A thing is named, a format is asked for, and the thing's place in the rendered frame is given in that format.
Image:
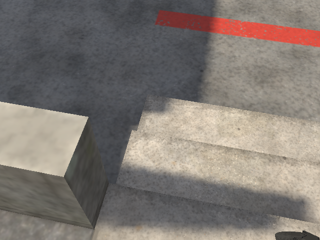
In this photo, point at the robot right hand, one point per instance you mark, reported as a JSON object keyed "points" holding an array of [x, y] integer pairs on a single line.
{"points": [[292, 235]]}

